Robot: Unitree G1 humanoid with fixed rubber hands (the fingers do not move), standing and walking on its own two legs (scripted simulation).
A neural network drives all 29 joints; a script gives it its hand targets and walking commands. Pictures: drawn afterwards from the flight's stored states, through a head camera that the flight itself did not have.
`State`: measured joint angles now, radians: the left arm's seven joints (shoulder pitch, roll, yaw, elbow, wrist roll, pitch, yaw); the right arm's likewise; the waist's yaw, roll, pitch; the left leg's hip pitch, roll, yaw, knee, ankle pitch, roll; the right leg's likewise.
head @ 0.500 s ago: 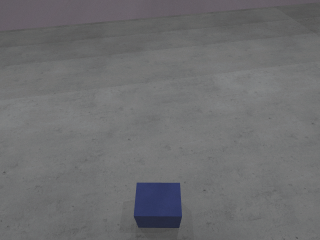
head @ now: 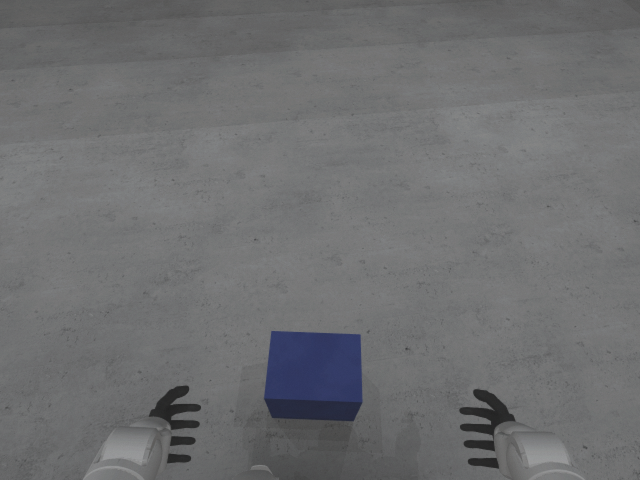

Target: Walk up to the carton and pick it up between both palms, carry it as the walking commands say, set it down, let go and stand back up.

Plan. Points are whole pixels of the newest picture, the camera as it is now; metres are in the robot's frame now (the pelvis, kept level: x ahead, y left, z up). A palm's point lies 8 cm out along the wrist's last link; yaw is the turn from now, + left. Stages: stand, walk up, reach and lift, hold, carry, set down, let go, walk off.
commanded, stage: reach and lift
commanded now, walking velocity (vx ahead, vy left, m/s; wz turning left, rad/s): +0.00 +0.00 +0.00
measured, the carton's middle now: (314, 378) +0.41 +0.03 -0.63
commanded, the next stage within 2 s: none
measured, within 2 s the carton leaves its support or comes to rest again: neither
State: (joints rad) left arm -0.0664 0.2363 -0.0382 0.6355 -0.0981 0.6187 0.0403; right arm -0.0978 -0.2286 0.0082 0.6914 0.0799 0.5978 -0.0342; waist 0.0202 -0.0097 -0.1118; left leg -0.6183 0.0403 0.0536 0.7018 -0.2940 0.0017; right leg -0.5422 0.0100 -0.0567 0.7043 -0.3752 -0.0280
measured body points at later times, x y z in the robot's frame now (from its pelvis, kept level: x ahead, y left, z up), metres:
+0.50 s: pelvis -0.05 +0.02 -0.04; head +0.08 +0.02 +0.39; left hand +0.18 +0.23 -0.16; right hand +0.19 -0.21 -0.16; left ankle +0.02 +0.13 -0.71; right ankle -0.02 -0.10 -0.71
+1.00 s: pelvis -0.08 +0.02 -0.08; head +0.14 +0.03 +0.31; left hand +0.34 +0.22 -0.18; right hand +0.34 -0.19 -0.18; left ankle +0.02 +0.13 -0.71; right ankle -0.02 -0.10 -0.71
